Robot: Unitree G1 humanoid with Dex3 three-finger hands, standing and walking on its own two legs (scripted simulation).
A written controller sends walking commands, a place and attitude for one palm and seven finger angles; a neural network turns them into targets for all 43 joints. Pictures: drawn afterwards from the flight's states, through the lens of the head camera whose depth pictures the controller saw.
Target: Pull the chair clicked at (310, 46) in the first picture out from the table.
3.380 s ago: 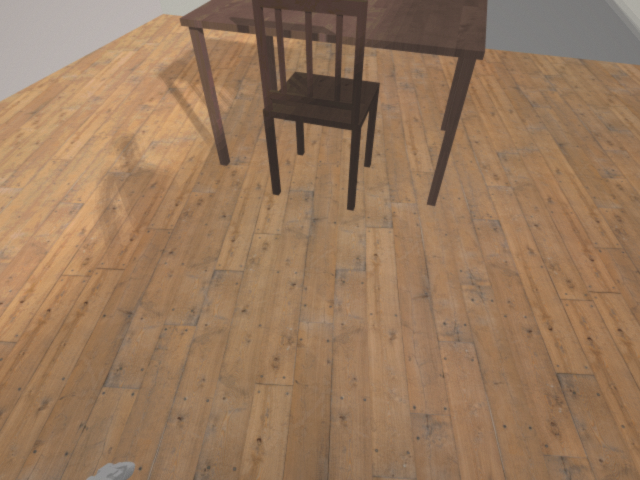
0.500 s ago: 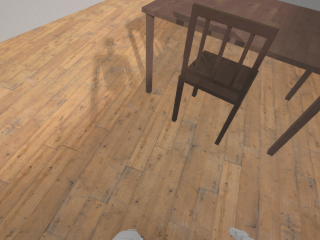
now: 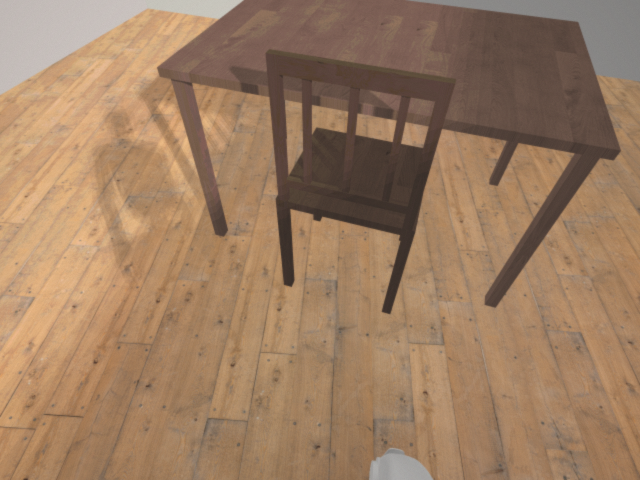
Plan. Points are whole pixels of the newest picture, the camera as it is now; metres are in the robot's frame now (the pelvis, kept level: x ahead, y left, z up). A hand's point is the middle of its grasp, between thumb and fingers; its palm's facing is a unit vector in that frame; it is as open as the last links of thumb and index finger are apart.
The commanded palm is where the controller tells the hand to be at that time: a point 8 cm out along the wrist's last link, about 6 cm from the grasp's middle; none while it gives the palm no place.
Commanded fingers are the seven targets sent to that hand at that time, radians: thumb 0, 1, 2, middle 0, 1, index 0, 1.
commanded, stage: turn to face it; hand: left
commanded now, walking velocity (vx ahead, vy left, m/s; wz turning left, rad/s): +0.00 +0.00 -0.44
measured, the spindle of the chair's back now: (350, 144) +0.85 -0.04 -0.08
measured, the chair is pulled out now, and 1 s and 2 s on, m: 0.00 0.00 0.00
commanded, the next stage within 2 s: take the last steps up to it in 0.44 s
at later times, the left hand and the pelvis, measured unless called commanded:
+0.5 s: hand (223, 457) +0.18 +0.15 -0.16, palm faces -0.10 -0.97 -0.21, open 7.3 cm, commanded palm none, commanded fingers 0.00 0.90 0.90 -0.20 -0.30 -0.20 -0.30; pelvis +0.08 -0.02 +0.00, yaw -11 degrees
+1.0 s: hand (245, 424) +0.23 +0.13 -0.17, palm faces -0.32 -0.93 -0.17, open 7.3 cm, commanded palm none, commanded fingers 0.00 0.90 0.90 -0.20 -0.30 -0.20 -0.30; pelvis +0.13 -0.03 +0.01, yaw -17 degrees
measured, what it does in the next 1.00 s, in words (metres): walks ahead, turning right: right foot, then left foot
